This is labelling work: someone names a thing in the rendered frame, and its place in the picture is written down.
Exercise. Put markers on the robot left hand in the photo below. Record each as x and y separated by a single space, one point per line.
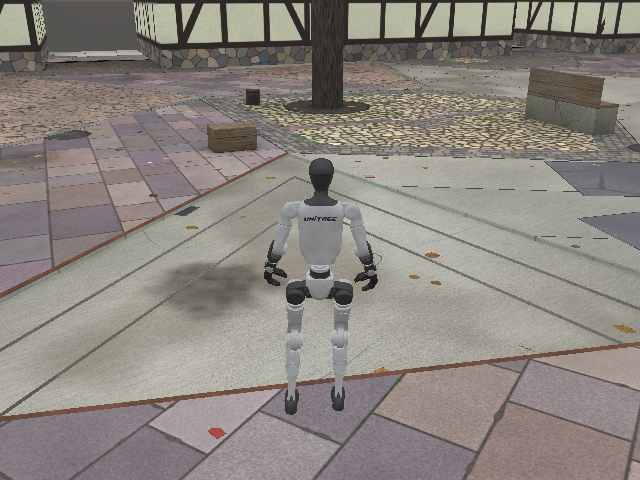
270 280

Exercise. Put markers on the left robot forearm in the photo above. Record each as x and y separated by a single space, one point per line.
272 260

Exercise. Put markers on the robot right upper arm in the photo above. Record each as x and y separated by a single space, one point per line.
352 212

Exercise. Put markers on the robot right hand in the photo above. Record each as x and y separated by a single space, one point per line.
362 276

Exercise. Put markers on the robot right thigh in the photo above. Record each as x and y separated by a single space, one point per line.
342 302

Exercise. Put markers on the robot left upper arm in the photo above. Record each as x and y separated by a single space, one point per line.
289 211

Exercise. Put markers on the right robot forearm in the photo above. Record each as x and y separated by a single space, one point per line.
368 262

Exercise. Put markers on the right robot foot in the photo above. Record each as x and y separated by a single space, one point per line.
338 403

